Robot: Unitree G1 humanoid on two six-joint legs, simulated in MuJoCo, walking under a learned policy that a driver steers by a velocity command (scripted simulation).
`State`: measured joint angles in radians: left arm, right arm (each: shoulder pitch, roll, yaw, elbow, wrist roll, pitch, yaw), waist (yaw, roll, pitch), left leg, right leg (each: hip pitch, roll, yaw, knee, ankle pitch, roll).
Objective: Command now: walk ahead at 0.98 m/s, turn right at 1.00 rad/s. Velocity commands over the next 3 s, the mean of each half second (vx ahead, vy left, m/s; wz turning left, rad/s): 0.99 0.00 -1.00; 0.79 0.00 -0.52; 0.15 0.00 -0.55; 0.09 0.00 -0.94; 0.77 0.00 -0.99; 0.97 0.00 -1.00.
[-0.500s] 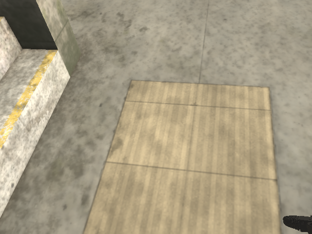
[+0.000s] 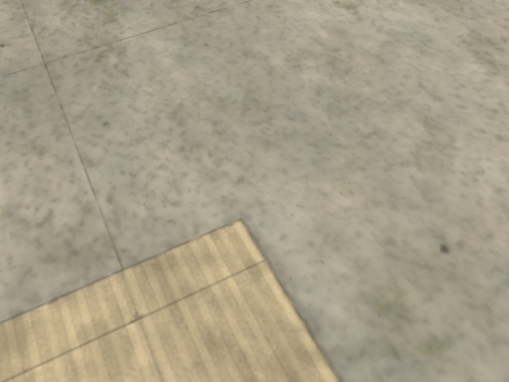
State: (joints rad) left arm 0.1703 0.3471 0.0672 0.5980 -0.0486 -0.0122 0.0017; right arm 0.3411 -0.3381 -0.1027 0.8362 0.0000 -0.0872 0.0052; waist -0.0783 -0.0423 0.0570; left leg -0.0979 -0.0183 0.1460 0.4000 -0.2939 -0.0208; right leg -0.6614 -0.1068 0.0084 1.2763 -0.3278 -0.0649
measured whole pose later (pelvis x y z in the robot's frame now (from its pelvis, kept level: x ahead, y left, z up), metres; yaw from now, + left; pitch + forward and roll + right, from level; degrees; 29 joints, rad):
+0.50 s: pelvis +0.44 -0.08 +0.01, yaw -29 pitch -1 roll +1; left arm 0.46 0.25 0.05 0.73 -0.02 -0.07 0.00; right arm -0.02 -0.29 -0.02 0.58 -0.02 -0.12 0.01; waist 0.08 0.03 0.07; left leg -0.68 0.09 -0.17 0.85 -0.12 -0.05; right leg -0.10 0.17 0.15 0.44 -0.30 -0.16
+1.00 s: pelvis +0.82 -0.24 +0.01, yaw -43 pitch +1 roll +3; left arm -0.03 0.27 0.02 0.62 0.00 -0.09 -0.04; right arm 0.45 -0.28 -0.04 0.87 0.02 -0.08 0.01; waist -0.13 -0.02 0.09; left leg -0.01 -0.05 0.02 0.29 -0.28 0.01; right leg -0.61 -0.01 0.06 0.63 -0.01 -0.03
